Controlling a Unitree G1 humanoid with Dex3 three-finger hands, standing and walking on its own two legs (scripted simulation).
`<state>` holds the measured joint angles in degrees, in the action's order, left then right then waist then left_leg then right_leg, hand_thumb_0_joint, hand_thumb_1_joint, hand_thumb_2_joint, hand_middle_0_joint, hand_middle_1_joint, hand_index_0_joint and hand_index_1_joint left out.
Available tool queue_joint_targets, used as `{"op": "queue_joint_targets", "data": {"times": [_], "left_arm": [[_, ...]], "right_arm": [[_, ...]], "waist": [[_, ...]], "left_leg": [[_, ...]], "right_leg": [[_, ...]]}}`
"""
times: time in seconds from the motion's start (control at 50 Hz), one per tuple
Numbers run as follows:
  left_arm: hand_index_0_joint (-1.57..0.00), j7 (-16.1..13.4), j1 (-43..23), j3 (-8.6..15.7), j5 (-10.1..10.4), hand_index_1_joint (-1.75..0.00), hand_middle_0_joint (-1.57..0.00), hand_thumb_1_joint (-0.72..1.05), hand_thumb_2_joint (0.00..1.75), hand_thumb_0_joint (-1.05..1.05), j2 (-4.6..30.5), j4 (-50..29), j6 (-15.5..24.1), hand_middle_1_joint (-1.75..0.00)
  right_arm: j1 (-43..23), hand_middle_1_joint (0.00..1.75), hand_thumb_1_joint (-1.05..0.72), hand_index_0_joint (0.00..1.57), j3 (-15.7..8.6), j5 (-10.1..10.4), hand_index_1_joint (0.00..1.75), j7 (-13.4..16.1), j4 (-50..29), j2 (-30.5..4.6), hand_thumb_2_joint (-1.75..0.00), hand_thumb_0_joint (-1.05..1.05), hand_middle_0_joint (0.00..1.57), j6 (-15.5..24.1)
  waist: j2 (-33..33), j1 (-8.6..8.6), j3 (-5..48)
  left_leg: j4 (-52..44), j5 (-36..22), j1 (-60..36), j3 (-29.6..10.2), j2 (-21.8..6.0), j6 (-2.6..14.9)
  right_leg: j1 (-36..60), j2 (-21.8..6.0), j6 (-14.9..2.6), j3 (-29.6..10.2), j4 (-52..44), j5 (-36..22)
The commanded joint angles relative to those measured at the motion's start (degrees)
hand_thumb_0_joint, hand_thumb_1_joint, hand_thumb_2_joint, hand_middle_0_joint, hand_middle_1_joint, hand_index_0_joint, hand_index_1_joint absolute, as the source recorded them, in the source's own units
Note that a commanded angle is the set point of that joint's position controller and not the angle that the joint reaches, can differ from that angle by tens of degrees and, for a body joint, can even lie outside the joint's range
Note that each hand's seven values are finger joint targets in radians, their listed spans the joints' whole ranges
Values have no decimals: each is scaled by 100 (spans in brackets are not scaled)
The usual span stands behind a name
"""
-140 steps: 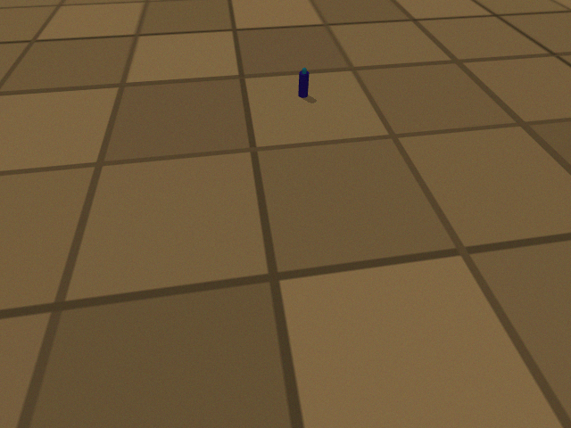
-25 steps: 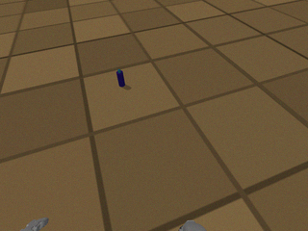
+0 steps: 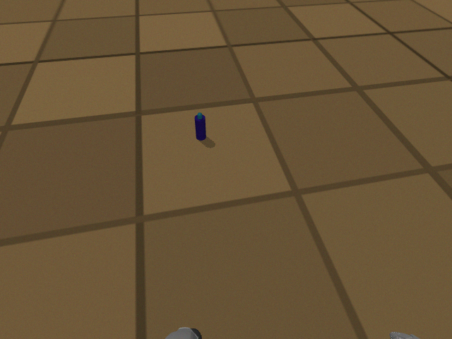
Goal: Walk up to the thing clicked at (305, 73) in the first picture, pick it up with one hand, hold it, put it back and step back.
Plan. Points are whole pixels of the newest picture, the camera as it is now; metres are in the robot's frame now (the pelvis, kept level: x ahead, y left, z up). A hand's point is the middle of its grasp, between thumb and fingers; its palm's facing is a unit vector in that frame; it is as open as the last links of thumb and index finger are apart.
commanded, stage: walk up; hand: left
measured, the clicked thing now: (200, 125) +1.35 +0.23 -0.66
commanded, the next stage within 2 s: none
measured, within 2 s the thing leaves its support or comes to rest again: neither
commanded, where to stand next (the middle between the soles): +1.00 +0.03 m, yaw -3 degrees
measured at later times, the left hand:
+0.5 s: hand (131, 222) +0.39 +0.26 -0.13, palm faces -0.09 -0.92 -0.38, open 7.4 cm
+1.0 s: hand (123, 199) +0.46 +0.30 -0.14, palm faces +0.04 -0.93 -0.38, open 7.4 cm
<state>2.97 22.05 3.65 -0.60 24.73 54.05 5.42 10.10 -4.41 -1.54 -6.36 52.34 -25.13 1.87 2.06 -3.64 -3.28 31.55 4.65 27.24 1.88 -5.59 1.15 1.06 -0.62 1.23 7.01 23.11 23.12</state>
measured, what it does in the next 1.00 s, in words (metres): walks ahead: left foot, then right foot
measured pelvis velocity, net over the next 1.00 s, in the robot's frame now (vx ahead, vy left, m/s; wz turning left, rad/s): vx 0.46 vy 0.01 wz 0.03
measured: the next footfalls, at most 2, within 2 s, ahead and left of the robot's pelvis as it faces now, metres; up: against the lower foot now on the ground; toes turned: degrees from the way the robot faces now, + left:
left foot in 0.02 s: +0.18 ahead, +0.13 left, +0.00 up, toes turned +5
right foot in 0.50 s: +0.42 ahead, -0.12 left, +0.00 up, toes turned -6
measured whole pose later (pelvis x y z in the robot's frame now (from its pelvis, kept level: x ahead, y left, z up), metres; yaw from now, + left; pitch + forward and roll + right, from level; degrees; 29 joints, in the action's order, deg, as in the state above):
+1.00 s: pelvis +0.46 +0.01 +0.00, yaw +2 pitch -2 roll -3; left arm 2.5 21.5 3.7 -0.8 24.5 51.9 4.9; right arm 13.8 -4.3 -1.9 -5.6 52.2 -24.3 1.5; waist 1.8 -2.7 -3.4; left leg 32.4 8.2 24.1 0.6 -5.8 1.1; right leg -2.9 -1.2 0.7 7.3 26.4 21.2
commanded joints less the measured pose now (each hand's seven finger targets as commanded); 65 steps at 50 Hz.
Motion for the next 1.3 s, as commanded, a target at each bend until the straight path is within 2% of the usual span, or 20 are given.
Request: {"op": "queue_joint_targets", "data": {"times": [0.0,0.04,0.06,0.14,0.28,0.36,0.46,0.48,0.5,0.52,0.54,0.64,0.78,0.9,0.98,1.0,1.04,1.06,1.14,1.28], "left_arm": [[-20,-187,-253,259,57,-30,-20,90,90,0,1246,-622,76,-30],[-20,-220,196,131,191,-30,-20,90,90,0,986,-658,20,-30],[-20,-283,-149,148,106,-30,-20,90,90,0,1368,-558,7,-30],[-20,-122,-182,111,221,-30,-20,90,90,0,1130,-375,14,-30],[-20,70,-1026,109,78,-30,-20,90,90,0,906,-757,-102,-30],[-20,132,-1371,155,56,-30,-20,90,90,0,814,-809,-69,-30],[-20,3,-239,393,30,-30,-20,90,90,0,1186,-341,0,-30],[-20,-72,290,514,-17,-30,-20,90,90,0,1517,-264,49,-30],[-20,-125,396,601,-33,-30,-20,90,90,0,1910,-399,96,-30],[-20,-142,281,570,76,-30,-20,90,90,0,1990,-375,68,-30],[-20,-164,7,547,116,-30,-20,90,90,0,1867,-501,62,-30],[-20,-190,-723,318,117,-30,-20,90,90,0,1237,-620,142,-30],[-20,-170,-523,401,-9,-30,-20,90,90,0,1390,-780,194,-30],[-20,-143,-323,435,13,-30,-20,90,90,0,1476,-733,158,-30],[-20,-164,-411,342,7,-30,-20,90,90,0,1435,-744,83,-30],[-20,-173,-183,233,31,-30,-20,90,90,0,1141,-772,52,-30],[-20,-228,275,153,129,-30,-20,90,90,0,911,-757,-23,-30],[-20,-281,-132,190,36,-30,-20,90,90,0,1273,-667,-55,-30],[-20,-148,52,157,187,-30,-20,90,90,0,1057,-475,-73,-30],[-20,14,-638,171,29,-30,-20,90,90,0,944,-671,-167,-30]], "right_arm": [[1188,30,-90,20,-477,-121,30,166,-96,-1356,-90,0,20,290],[1491,30,-90,20,-655,-29,30,316,-295,-1995,-90,0,20,346],[1307,30,-90,20,-683,145,30,318,-310,-1963,-90,0,20,326],[623,30,-90,20,-299,260,30,423,-473,-1190,-90,0,20,409],[553,30,-90,20,-295,184,30,414,-672,-1201,-90,0,20,524],[578,30,-90,20,-307,159,30,390,-706,-1259,-90,0,20,443],[575,30,-90,20,-242,125,30,450,-860,-1064,-90,0,20,375],[946,30,-90,20,-136,121,30,422,-847,-770,-90,0,20,377],[1375,30,-90,20,-27,134,30,389,-856,-516,-90,0,20,343],[1157,30,-90,20,-184,146,30,459,-717,-1160,-90,0,20,284],[942,30,-90,20,-209,127,30,492,-637,-1312,-90,0,20,274],[1163,30,-90,20,-148,177,30,373,-305,-917,-90,0,20,115],[335,30,-90,20,-242,33,30,177,-538,-898,-90,0,20,27],[-226,30,-90,20,-229,6,30,93,-670,-837,-90,0,20,164],[661,30,-90,20,-333,-20,30,187,-394,-1026,-90,0,20,244],[1374,30,-90,20,-435,-70,30,268,-212,-1320,-90,0,20,297],[1498,30,-90,20,-584,14,30,384,-451,-1988,-90,0,20,346],[1430,30,-90,20,-600,151,30,379,-416,-1887,-90,0,20,315],[786,30,-90,20,-275,191,30,464,-585,-1217,-90,0,20,374],[845,30,-90,20,-332,123,30,460,-748,-1335,-90,0,20,416]], "waist": [[473,931,1115],[1531,959,1459],[1093,964,1296],[349,441,322],[570,467,-214],[617,533,-19],[-357,-130,732],[-1320,-311,1135],[-1989,-176,1272],[-1512,-254,1097],[-1168,-186,794],[-971,401,45],[-904,206,-333],[-792,60,-185],[-291,608,264],[530,895,771],[1463,818,1033],[942,873,658],[603,435,70],[682,581,-232]], "left_leg": [[-329,765,-3049,-199,154,577],[-1325,1784,-4698,-4014,-1839,1396],[-1394,1703,-4326,-4047,-1981,1636],[-1430,-1304,-2307,-1075,-882,659],[-1794,-1575,-2039,-351,-811,1150],[-1473,-1290,-2121,-143,-613,910],[640,-631,-1326,-22,-396,611],[2063,234,-654,337,136,453],[3138,2428,453,134,723,241],[3693,2571,849,-216,645,212],[3937,2351,932,-457,418,203],[3076,1020,-15,-700,253,104],[1475,407,548,-589,36,-241],[185,200,-262,-209,-116,-20],[-157,655,-1825,90,237,162],[-558,1211,-2837,-335,127,410],[-1563,1660,-3957,-3993,-1936,1364],[-1508,1534,-3480,-3956,-2011,1601],[-1387,-729,-2086,-1143,-933,932],[-1911,314,-1929,-783,-934,1214]], "right_leg": [[-1478,-890,-693,-323,2313,-2706],[-4099,410,-404,-445,4477,753],[-4245,-108,-511,-988,4828,677],[-3177,-473,-347,-1284,3975,-616],[-3323,-627,-95,-602,2232,-1252],[-2495,-413,-258,-381,1016,-1961],[-139,-289,-514,-526,732,-1505],[673,-805,-615,-1290,229,-536],[1299,-2223,-984,-3659,-369,-73],[1137,-2604,-1470,-4694,-774,134],[673,-2528,-1641,-4484,-856,3],[-1251,-1236,-797,-1518,-970,-1721],[-1243,-1424,-1121,-1293,-1573,127],[-1061,-1519,-1170,-1050,-937,-494],[-1441,-1309,-991,-788,595,-1780],[-1793,-820,-775,-392,2229,-2231],[-3978,322,-379,-457,4287,853],[-4080,-95,-450,-941,4594,846],[-3161,-406,-368,-1231,3907,-360],[-3358,-574,-69,-844,2469,-1019]]}}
